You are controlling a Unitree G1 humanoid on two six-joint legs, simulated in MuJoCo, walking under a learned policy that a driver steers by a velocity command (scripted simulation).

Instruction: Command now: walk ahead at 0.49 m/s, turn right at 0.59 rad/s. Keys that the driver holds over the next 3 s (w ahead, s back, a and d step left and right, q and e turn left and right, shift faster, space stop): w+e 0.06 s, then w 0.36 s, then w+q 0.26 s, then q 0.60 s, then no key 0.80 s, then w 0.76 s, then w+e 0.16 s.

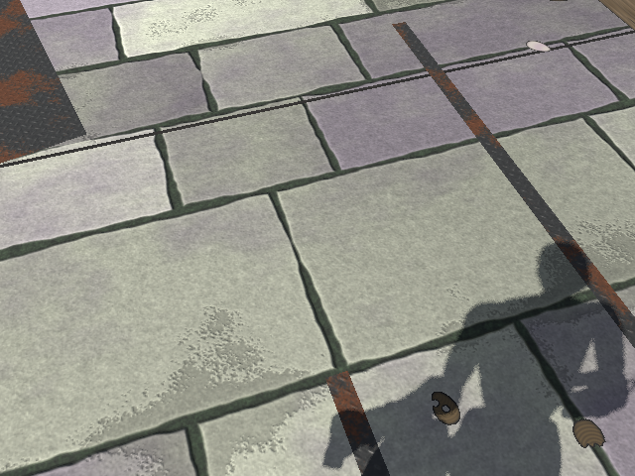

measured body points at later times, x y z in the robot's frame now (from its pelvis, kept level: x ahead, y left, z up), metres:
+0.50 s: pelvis +0.26 -0.09 +0.00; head +0.29 -0.11 +0.45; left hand +0.43 +0.15 -0.10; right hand +0.29 -0.37 -0.14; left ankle +0.20 +0.09 -0.64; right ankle +0.30 -0.18 -0.74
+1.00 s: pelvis +0.50 -0.07 -0.02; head +0.55 -0.05 +0.43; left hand +0.58 +0.22 -0.14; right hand +0.70 -0.31 -0.11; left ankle +0.60 +0.01 -0.74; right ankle +0.39 -0.22 -0.63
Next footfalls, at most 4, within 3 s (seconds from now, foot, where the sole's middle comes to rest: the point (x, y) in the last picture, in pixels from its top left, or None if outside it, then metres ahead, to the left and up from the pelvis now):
0.36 right None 0.34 -0.18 -0.77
0.90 left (326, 395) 0.64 0.01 -0.77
1.40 right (419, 374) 0.69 -0.20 -0.77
1.72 left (320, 434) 0.55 0.03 -0.77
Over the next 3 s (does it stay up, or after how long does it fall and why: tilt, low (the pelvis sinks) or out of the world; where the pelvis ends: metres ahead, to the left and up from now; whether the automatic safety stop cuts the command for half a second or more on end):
stays up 0.91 0.07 0.00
